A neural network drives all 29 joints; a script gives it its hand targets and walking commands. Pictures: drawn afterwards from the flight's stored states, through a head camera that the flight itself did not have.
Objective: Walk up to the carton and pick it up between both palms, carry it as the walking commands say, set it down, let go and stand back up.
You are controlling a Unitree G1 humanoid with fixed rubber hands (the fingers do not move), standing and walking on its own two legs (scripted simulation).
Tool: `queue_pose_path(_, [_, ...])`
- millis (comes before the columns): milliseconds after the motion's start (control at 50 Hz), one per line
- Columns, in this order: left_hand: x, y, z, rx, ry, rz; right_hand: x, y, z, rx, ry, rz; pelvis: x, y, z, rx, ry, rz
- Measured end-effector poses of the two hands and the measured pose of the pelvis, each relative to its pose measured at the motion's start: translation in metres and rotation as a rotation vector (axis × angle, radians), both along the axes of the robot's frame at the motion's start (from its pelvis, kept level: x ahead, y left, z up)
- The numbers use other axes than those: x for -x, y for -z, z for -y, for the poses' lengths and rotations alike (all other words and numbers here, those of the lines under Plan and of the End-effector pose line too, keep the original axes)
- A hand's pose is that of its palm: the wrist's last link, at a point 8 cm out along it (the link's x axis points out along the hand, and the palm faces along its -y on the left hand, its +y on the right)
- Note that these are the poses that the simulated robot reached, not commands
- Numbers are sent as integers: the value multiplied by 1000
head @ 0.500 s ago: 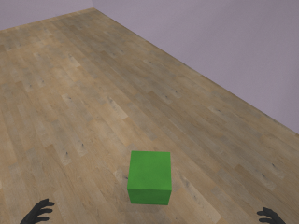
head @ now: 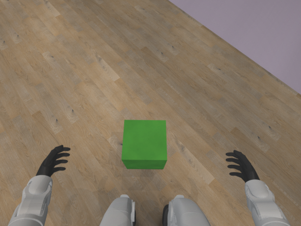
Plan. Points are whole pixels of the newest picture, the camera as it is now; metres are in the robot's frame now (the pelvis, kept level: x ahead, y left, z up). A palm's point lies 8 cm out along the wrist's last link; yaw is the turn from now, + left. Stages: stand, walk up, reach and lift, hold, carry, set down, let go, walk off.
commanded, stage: reach and lift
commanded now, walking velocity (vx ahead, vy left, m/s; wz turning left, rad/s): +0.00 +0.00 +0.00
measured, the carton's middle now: (145, 146) +0.47 +0.06 -0.60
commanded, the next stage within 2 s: none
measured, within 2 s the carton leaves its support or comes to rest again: neither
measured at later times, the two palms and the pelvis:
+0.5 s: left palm (70, 142) +0.33 +0.28 -0.11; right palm (220, 142) +0.35 -0.20 -0.12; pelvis -0.05 +0.00 -0.03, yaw +0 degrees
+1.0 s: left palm (93, 115) +0.46 +0.25 -0.18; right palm (197, 112) +0.49 -0.15 -0.18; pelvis -0.05 +0.00 -0.07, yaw +1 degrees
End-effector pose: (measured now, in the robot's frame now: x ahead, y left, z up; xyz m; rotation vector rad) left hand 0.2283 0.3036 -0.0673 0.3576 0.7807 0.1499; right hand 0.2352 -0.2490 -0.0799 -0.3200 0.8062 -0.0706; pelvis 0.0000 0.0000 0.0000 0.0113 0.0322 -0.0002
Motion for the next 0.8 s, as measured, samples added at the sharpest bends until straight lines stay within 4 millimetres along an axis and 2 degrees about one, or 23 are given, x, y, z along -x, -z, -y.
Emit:
queue_pose_path(100, [-17,2,2,-8,-3,-14,-25,6,-8,-4,1,5,-7,3,2,-3,0,-60])
queue_pose_path(200, [-20,22,8,10,5,-60,-36,22,-12,-6,5,-17,-4,8,4,-7,-1,-149])
queue_pose_path(260, [-31,34,14,26,14,-52,-46,31,-17,-7,3,-10,2,14,5,-9,-2,-214])
queue_pose_path(420, [-88,39,25,60,35,85,-97,39,-40,-27,-22,77,32,28,2,-10,-6,-347])
queue_pose_path(580, [-113,55,30,97,1,75,-127,49,-59,-53,-27,72,58,38,0,-4,-8,-400])
queue_pose_path(660, [-136,61,37,122,4,99,-146,56,-65,-74,-14,88,65,45,0,-2,-10,-430])
queue_pose_path(800, [-192,69,56,160,17,160,-195,68,-80,-119,-13,129,68,57,0,-4,-11,-508])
